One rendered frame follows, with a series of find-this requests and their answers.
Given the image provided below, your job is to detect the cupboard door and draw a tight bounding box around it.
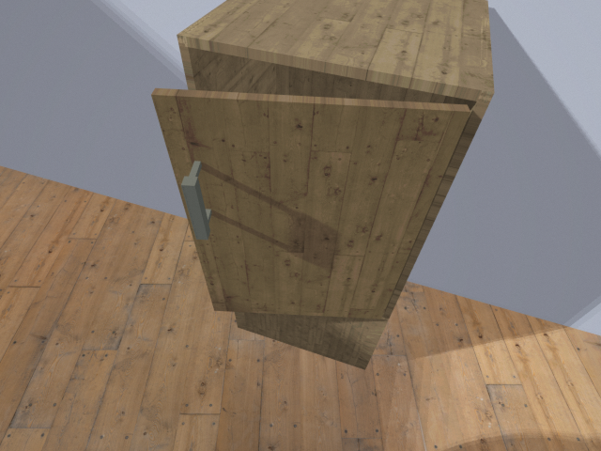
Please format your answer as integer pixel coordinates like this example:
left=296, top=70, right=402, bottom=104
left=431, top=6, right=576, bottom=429
left=151, top=88, right=470, bottom=319

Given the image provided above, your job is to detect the handle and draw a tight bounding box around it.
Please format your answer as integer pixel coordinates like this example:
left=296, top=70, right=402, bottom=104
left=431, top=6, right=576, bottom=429
left=181, top=161, right=212, bottom=240

